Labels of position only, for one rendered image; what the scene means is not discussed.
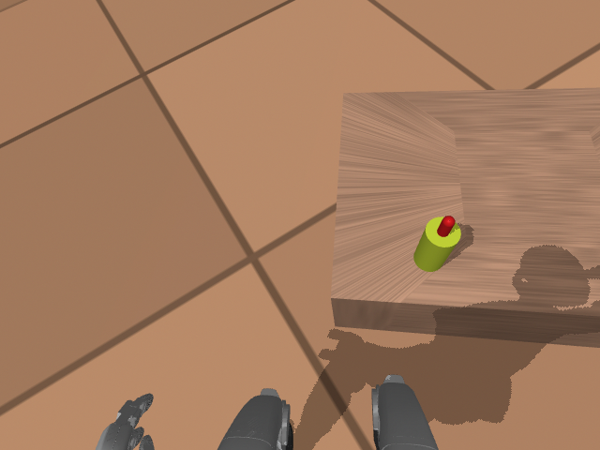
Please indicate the bottle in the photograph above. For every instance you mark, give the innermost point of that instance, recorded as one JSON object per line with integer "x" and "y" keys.
{"x": 437, "y": 242}

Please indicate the left robot hand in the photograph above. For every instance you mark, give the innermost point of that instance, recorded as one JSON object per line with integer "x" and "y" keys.
{"x": 121, "y": 434}

